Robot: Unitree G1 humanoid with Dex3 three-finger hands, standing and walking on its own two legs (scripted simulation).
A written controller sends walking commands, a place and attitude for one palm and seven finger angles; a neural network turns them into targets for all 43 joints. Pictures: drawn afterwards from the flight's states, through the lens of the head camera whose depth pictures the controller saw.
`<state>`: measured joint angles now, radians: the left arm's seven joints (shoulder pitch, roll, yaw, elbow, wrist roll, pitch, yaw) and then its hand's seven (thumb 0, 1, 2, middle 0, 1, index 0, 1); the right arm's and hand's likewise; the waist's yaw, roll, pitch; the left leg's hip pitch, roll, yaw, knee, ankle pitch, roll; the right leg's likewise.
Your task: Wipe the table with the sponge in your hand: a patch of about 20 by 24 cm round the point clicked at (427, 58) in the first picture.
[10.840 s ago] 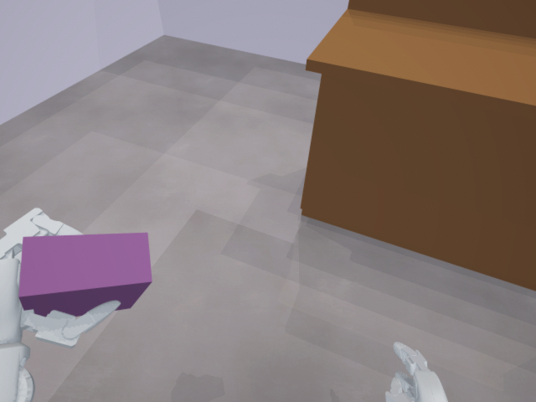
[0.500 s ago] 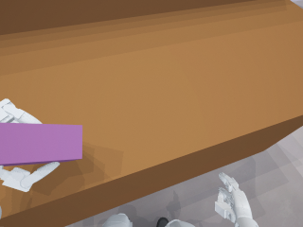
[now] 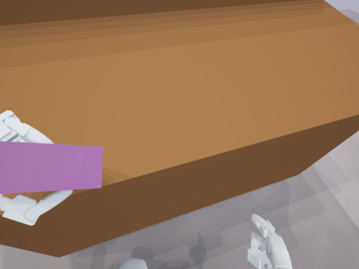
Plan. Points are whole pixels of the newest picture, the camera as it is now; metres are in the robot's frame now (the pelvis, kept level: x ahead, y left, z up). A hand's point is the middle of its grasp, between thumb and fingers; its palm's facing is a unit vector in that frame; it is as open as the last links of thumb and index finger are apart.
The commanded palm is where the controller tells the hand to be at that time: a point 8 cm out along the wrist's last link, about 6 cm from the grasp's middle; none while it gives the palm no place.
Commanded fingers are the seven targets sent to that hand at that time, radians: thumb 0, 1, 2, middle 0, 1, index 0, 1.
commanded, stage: come to a stop and stand still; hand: left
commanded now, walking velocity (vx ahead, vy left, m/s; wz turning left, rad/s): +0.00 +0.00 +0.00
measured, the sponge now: (62, 169) +0.23 +0.21 +0.16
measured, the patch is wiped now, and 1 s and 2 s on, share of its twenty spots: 0.00 0.00 0.00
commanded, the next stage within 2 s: look again from close up in 0.92 s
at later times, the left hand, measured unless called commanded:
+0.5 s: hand out of the picture +0.23 +0.31 +0.18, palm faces +0.47 -0.77 -0.42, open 9.8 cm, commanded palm +0.15 +0.30 +0.19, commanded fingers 0.00 0.10 1.30 -1.20 -1.60 -1.20 -1.60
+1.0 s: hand (0, 181) +0.20 +0.28 +0.16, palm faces +0.43 -0.87 -0.24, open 9.8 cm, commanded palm +0.13 +0.31 +0.19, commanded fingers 0.00 0.10 1.30 -1.20 -1.60 -1.20 -1.60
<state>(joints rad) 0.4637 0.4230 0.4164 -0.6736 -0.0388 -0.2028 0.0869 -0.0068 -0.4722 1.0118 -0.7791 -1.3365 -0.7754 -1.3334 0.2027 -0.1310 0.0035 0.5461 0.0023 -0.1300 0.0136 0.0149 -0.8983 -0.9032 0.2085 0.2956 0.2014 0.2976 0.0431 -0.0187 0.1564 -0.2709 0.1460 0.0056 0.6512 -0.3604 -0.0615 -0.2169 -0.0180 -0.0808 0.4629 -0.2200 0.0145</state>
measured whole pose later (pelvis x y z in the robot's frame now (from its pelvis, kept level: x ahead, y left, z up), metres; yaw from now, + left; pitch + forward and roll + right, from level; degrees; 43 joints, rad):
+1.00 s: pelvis -0.03 +0.04 +0.01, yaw -1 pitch -4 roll -1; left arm 0.30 0.29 0.31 -0.40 0.00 -0.24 0.12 -0.01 -0.47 1.01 -0.78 -1.34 -0.78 -1.33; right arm 0.19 -0.18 0.03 0.61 0.00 -0.18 0.00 0.02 -0.90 -0.90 0.21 0.30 0.20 0.30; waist 0.07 -0.05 0.10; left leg -0.20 0.01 0.02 0.55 -0.28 0.02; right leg -0.20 -0.09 -0.02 0.42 -0.15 0.06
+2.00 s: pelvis -0.04 +0.02 +0.01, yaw -2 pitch -4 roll -1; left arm 0.37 0.37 0.36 -0.39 -0.03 -0.25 0.10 -0.01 -0.47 1.02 -0.78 -1.34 -0.77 -1.33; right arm 0.23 -0.17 0.02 0.60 0.01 -0.16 -0.03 0.02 -0.90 -0.90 0.21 0.30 0.20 0.30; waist 0.06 -0.05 0.09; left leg -0.20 0.03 0.02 0.53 -0.26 -0.01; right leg -0.23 -0.08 -0.01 0.46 -0.16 0.06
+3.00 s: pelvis -0.03 +0.01 +0.00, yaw -2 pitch -3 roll -1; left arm 0.15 0.46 0.50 -0.35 -0.02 -0.22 0.10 -0.01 -0.47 1.02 -0.77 -1.35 -0.77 -1.34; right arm 0.16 -0.19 0.00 0.58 0.01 -0.17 0.03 0.02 -0.90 -0.90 0.21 0.30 0.20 0.30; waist 0.06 -0.01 0.15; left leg -0.22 0.05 0.03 0.56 -0.28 -0.02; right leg -0.26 -0.06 0.00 0.49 -0.18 0.05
